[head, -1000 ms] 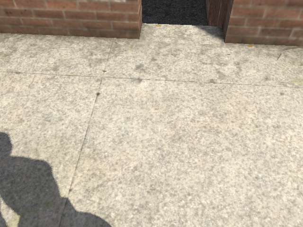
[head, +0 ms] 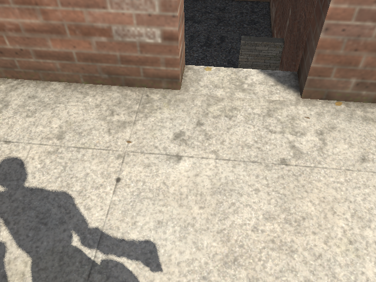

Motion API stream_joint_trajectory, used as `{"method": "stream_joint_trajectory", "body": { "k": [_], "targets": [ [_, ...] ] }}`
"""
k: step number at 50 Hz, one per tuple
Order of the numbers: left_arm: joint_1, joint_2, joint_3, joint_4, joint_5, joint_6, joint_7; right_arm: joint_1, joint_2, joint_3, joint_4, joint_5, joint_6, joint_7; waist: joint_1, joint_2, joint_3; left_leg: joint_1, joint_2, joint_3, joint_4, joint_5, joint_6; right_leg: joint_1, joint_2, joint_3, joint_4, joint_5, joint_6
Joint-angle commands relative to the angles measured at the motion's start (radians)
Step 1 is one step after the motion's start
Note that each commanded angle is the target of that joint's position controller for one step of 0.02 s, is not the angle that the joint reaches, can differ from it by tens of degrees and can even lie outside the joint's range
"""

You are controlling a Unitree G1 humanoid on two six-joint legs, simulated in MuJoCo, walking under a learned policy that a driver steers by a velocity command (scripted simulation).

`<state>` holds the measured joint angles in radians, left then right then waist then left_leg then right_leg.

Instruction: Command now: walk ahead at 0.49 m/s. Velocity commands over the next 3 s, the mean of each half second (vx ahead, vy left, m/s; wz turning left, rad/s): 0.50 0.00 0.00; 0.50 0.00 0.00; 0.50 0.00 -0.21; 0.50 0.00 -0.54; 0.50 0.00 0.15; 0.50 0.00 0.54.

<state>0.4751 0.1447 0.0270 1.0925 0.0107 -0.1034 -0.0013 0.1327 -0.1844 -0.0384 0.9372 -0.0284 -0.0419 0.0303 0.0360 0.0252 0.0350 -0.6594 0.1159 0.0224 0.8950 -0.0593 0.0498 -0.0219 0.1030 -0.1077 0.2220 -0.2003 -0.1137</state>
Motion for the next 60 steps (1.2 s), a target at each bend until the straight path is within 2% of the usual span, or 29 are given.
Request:
{"method": "stream_joint_trajectory", "body": {
  "k": [1,5,8,10,11,12,13,14,15,16,18,19,21,24,29,35,37,38,39,40,41,42,43,44,45,47,50,54,60],
  "targets": [
    [0.067,0.103,0.008,-0.03,-0.002,-0.015,0.005,-0.098,-0.023,0.002,-0.067,0.009,-0.005,0.005,0.002,-0.077,0.089,-0.011,-0.031,0.048,-0.142,0.092,-0.011,-0.052,-0.266,0.16,-0.113,0.327,-0.068],
    [0.13,0.111,0.005,-0.007,0.007,-0.013,0.015,-0.2,-0.029,0.003,-0.098,0.011,-0.012,0.004,0.032,-0.091,0.094,-0.018,-0.062,0.07,-0.256,0.067,0.009,0.089,-0.293,0.149,-0.066,0.448,-0.078],
    [0.115,0.13,0.01,0.0,0.017,-0.01,0.024,-0.203,-0.042,-0.002,-0.112,0.01,-0.023,0.001,0.008,-0.098,0.089,0.037,-0.09,0.079,-0.323,-0.034,0.048,0.165,-0.322,0.137,0.011,0.619,-0.082],
    [0.081,0.153,0.016,0.0,0.017,-0.008,0.027,-0.067,-0.066,-0.018,-0.073,0.008,-0.033,-0.012,-0.057,-0.112,0.017,0.234,-0.152,0.102,-0.365,-0.107,0.086,0.16,-0.317,0.112,0.175,0.884,-0.061],
    [0.06,0.162,0.018,-0.002,0.013,-0.004,0.025,0.095,-0.084,-0.032,-0.018,0.005,-0.042,-0.021,-0.125,-0.093,-0.062,0.42,-0.178,0.112,-0.431,-0.067,0.109,0.121,-0.29,0.086,0.35,0.897,-0.044],
    [0.045,0.15,0.012,-0.02,0.004,-0.006,0.022,0.271,-0.137,-0.052,0.031,-0.016,-0.05,-0.032,-0.19,-0.07,-0.161,0.687,-0.07,0.001,-0.432,-0.088,0.15,-0.066,-0.258,0.07,0.58,0.673,-0.029],
    [0.132,0.049,-0.008,-0.051,-0.039,-0.005,0.009,0.403,-0.251,-0.083,0.041,-0.041,-0.051,-0.037,-0.179,0.135,-0.325,1.017,0.258,-0.465,-0.467,-0.185,0.285,-0.426,-0.109,0.001,1.002,0.104,0.021],
    [0.119,0.116,0.015,-0.04,-0.022,-0.003,0.008,0.351,-0.221,-0.079,0.044,-0.004,-0.034,-0.023,-0.155,0.091,-0.344,0.99,0.306,-0.71,-0.608,-0.215,0.319,-0.566,-0.042,0.119,1.16,-0.286,0.013],
    [0.014,0.133,0.024,-0.076,-0.008,-0.001,0.007,0.228,-0.182,-0.066,0.031,0.015,-0.032,-0.018,-0.106,0.043,-0.164,0.832,0.26,-0.54,-0.639,-0.27,0.276,-0.635,-0.114,0.151,1.153,-0.193,0.004],
    [-0.053,0.122,0.022,-0.094,-0.002,-0.006,0.002,0.153,-0.116,-0.049,0.018,0.018,-0.039,-0.013,-0.083,0.0,-0.07,0.685,0.221,-0.425,-0.684,-0.21,0.243,-0.616,-0.149,0.149,1.093,-0.116,0.005],
    [-0.054,0.084,0.023,-0.093,0.021,0.016,-0.005,0.135,-0.038,-0.024,0.041,0.018,-0.052,-0.019,-0.018,0.003,0.008,0.51,0.128,-0.258,-0.732,-0.081,0.17,-0.521,-0.195,0.144,0.981,-0.067,0.019],
    [-0.036,0.061,0.021,-0.087,0.027,0.03,-0.011,0.159,-0.031,-0.019,0.054,0.016,-0.059,-0.023,-0.005,0.014,0.008,0.481,0.108,-0.216,-0.74,-0.031,0.16,-0.488,-0.197,0.136,0.956,-0.058,0.029],
    [-0.059,0.059,0.023,-0.101,0.029,0.046,-0.02,0.215,-0.06,-0.021,0.078,0.017,-0.071,-0.027,0.009,0.017,0.016,0.472,0.088,-0.162,-0.749,0.08,0.162,-0.509,-0.2,0.114,0.922,-0.03,0.044],
    [-0.199,0.079,0.025,-0.154,0.026,0.058,-0.025,0.273,-0.086,-0.02,0.092,0.017,-0.073,-0.027,-0.009,0.025,0.052,0.494,0.067,-0.115,-0.779,0.119,0.157,-0.613,-0.219,0.088,0.814,0.077,0.066],
    [-0.41,0.073,0.012,-0.222,0.009,0.055,-0.028,0.37,-0.084,-0.009,0.109,0.017,-0.072,-0.029,-0.063,0.037,0.073,0.577,0.048,-0.067,-0.779,0.228,0.132,-0.628,-0.195,0.044,0.54,0.213,0.081],
    [-0.539,0.092,0.013,-0.272,0.008,0.042,-0.026,0.443,-0.101,-0.011,0.141,0.002,-0.066,-0.046,-0.089,0.044,0.09,0.778,0.109,-0.067,-0.71,0.357,0.151,-0.635,-0.157,0.028,0.38,0.137,0.036],
    [-0.491,0.102,0.02,-0.264,0.008,0.032,-0.021,0.411,-0.114,-0.015,0.14,-0.001,-0.064,-0.052,-0.053,0.047,0.068,0.795,0.114,-0.045,-0.626,0.546,0.136,-0.531,-0.12,0.011,0.331,0.059,0.004],
    [-0.412,0.114,0.028,-0.239,0.009,0.026,-0.015,0.396,-0.125,-0.018,0.14,-0.001,-0.062,-0.053,-0.018,0.054,0.025,0.789,0.107,-0.033,-0.533,0.674,0.124,-0.42,-0.086,-0.003,0.309,0.027,-0.014],
    [-0.259,0.128,0.04,-0.186,0.012,0.018,-0.007,0.376,-0.131,-0.02,0.138,0.003,-0.058,-0.051,0.047,0.032,-0.049,0.755,0.076,-0.004,-0.364,0.713,0.107,-0.242,-0.054,-0.019,0.244,0.063,-0.036],
    [-0.082,0.178,0.06,-0.134,0.033,0.008,0.004,0.365,-0.116,-0.014,0.122,0.012,-0.059,-0.048,0.109,0.003,-0.153,0.584,0.039,0.017,-0.139,0.519,0.088,0.023,-0.144,0.078,0.241,0.058,-0.076],
    [0.056,0.293,0.09,-0.123,0.058,0.006,0.01,0.446,-0.025,0.006,0.088,0.054,-0.059,-0.036,0.105,-0.194,-0.314,0.234,-0.103,0.087,0.268,0.001,0.038,0.35,-0.461,0.524,0.201,-0.038,-0.202],
    [0.009,0.277,0.09,-0.122,0.024,0.025,-0.002,0.441,-0.083,-0.014,0.098,0.039,-0.058,-0.034,0.082,-0.178,-0.338,0.078,-0.183,-0.023,0.44,-0.452,0.044,0.34,-0.528,0.79,0.06,-0.064,-0.245],
    [-0.114,0.236,0.077,-0.137,0.002,0.028,-0.006,0.341,-0.103,-0.024,0.07,0.023,-0.054,-0.033,0.034,-0.105,-0.164,0.006,-0.109,-0.066,0.454,-0.362,0.054,0.19,-0.482,0.629,0.038,-0.128,-0.206],
    [-0.191,0.169,0.06,-0.151,-0.001,0.022,-0.011,0.274,-0.091,-0.021,0.051,0.017,-0.059,-0.027,0.013,-0.057,-0.069,0.019,-0.073,-0.065,0.397,-0.281,0.053,0.045,-0.442,0.514,-0.006,-0.088,-0.174],
    [-0.219,0.129,0.047,-0.147,0.002,0.016,-0.012,0.256,-0.072,-0.022,0.05,0.011,-0.054,-0.025,-0.021,-0.048,-0.013,0.062,-0.042,-0.061,0.331,-0.239,0.05,-0.058,-0.392,0.421,-0.04,-0.027,-0.132],
    [-0.195,0.087,0.031,-0.118,0.0,0.003,-0.003,0.292,-0.033,-0.018,0.061,-0.011,-0.026,-0.014,-0.065,-0.074,0.007,0.149,-0.021,-0.05,0.258,-0.208,0.029,-0.16,-0.329,0.305,-0.071,0.074,-0.091],
    [-0.119,0.131,0.036,-0.088,-0.001,-0.013,0.002,0.23,-0.037,-0.021,0.033,-0.012,-0.004,-0.004,-0.076,-0.071,0.023,0.098,-0.011,-0.022,0.197,-0.143,0.005,-0.16,-0.306,0.236,-0.096,0.195,-0.099],
    [-0.041,0.133,0.029,-0.073,-0.002,-0.011,0.001,0.042,-0.054,-0.019,-0.032,-0.003,0.002,0.0,-0.039,-0.075,0.062,-0.011,0.004,0.007,0.02,-0.008,-0.023,-0.104,-0.282,0.189,-0.12,0.264,-0.089],
    [0.078,0.137,0.022,-0.041,0.002,-0.007,0.009,-0.156,-0.047,-0.005,-0.099,0.006,-0.006,0.0,0.021,-0.086,0.075,-0.002,-0.043,0.042,-0.229,0.066,-0.023,0.033,-0.29,0.187,-0.076,0.398,-0.087]
  ]
}}
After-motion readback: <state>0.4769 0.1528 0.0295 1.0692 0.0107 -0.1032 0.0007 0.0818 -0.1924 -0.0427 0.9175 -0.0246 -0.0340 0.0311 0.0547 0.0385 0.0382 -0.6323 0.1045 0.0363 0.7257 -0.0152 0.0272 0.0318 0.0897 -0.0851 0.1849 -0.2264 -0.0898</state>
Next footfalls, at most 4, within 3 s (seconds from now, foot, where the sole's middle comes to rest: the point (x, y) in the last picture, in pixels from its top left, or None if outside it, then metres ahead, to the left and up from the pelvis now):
0.24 left None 0.31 0.11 -0.78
0.80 right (222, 252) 0.61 -0.06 -0.78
1.36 left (178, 179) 0.93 0.12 -0.78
1.90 right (235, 146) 1.13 -0.13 -0.78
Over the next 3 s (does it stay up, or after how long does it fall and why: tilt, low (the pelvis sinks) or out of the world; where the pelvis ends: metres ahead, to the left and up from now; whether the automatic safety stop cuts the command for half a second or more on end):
stays up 1.58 -0.19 -0.02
